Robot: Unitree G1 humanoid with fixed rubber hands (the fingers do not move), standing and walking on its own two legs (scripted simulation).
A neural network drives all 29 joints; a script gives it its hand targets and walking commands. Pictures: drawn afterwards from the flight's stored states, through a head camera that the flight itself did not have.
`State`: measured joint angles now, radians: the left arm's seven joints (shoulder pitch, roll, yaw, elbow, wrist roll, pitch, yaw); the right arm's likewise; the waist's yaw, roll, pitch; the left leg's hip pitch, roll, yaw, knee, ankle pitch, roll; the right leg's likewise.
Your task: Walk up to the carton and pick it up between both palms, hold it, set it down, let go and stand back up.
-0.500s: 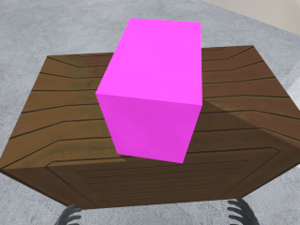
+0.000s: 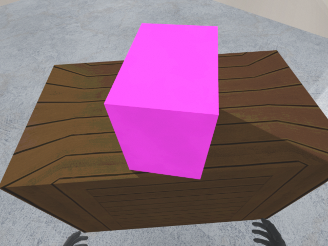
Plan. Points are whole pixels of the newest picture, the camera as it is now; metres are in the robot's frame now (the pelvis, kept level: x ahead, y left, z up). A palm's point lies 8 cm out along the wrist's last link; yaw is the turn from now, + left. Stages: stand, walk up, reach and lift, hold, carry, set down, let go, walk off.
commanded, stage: stand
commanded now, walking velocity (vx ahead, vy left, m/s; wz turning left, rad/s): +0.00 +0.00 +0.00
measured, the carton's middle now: (171, 101) +0.47 +0.00 +0.07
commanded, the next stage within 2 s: none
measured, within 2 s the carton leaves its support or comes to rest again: neither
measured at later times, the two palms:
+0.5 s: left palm out of the picture +0.07 +0.27 -0.10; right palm out of the picture +0.10 -0.25 -0.10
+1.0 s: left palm out of the picture +0.06 +0.28 -0.10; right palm out of the picture +0.09 -0.25 -0.11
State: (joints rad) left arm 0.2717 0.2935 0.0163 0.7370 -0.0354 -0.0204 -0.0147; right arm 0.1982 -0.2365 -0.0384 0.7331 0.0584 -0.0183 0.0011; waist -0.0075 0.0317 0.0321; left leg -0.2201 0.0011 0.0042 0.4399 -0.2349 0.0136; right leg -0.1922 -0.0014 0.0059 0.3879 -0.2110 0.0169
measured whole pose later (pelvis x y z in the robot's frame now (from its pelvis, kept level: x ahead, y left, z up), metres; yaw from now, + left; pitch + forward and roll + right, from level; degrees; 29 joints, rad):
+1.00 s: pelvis -0.02 +0.00 +0.00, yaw +0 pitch -1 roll -1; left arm 0.27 0.30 0.02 0.82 -0.04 -0.03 -0.02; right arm 0.23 -0.24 -0.04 0.74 0.06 -0.03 0.00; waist -0.01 0.04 0.02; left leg -0.22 0.00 0.00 0.44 -0.21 0.01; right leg -0.19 0.00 0.01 0.39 -0.18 0.02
